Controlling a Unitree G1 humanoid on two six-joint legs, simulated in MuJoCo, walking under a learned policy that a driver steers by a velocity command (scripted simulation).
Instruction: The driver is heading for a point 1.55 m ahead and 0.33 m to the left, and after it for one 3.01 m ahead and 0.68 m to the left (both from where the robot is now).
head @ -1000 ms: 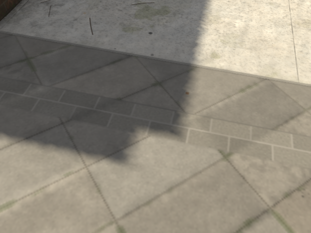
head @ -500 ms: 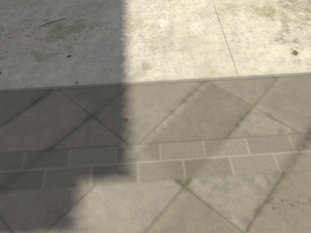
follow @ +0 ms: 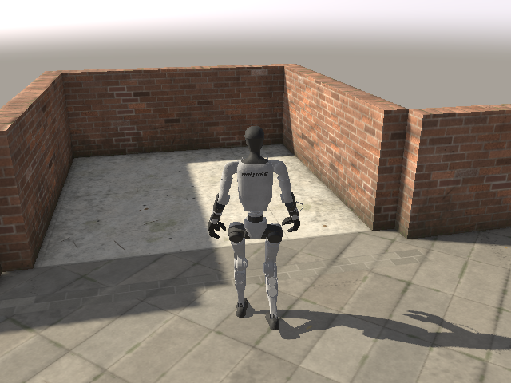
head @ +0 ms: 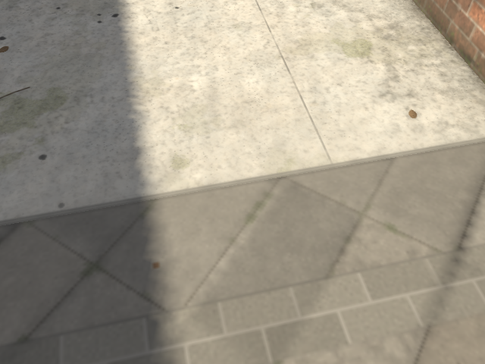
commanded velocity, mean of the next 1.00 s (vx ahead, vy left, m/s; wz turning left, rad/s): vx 0.02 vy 0.00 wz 0.34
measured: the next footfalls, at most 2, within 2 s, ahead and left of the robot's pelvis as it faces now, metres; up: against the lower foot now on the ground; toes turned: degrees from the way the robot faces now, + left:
right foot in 0.30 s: +0.10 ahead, -0.13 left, +0.00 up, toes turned +15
left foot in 0.74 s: +0.01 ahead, +0.12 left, +0.00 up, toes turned +27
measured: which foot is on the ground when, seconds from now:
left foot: down 0.00-0.30, up 0.32-0.72, down 0.74-1.00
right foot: up 0.00-0.28, down 0.30-0.74, up 0.76-1.00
